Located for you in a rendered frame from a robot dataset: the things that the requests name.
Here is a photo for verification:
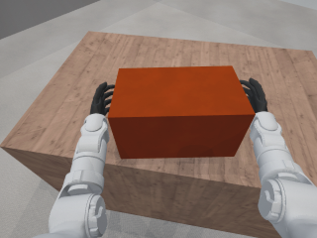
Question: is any left robot hand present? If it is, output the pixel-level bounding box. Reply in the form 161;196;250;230
89;81;115;116

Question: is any right robot hand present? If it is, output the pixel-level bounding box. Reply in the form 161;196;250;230
239;78;268;113

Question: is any right robot upper arm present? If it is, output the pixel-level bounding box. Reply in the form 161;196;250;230
258;178;317;238

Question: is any left robot upper arm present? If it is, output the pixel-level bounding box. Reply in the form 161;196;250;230
33;193;108;238

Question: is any pedestal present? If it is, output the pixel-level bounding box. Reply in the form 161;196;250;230
0;31;317;238

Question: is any carton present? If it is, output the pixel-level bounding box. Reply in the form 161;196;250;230
107;65;256;159

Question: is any right robot forearm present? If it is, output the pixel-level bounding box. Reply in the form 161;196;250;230
250;111;316;186

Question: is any left robot forearm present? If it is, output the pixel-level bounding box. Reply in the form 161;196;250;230
48;113;110;233

